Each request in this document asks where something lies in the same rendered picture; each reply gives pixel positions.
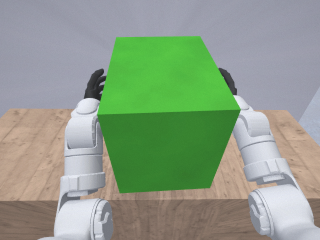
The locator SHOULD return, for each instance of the robot left forearm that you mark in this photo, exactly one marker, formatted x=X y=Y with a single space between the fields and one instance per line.
x=83 y=150

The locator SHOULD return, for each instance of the robot left upper arm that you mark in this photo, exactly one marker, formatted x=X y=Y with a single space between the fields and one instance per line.
x=84 y=219

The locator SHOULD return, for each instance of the carton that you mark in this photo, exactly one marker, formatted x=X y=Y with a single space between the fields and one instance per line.
x=166 y=114

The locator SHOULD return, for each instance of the right robot hand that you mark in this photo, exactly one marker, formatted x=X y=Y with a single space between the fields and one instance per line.
x=229 y=81

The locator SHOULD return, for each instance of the robot right forearm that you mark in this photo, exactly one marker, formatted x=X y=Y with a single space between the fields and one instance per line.
x=263 y=162

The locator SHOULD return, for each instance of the left robot hand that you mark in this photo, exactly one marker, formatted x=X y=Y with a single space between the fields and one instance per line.
x=93 y=86

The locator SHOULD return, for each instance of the pedestal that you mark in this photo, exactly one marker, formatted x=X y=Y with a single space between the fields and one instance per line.
x=32 y=162

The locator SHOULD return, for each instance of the robot right upper arm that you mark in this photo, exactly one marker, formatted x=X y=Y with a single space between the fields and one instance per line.
x=282 y=213

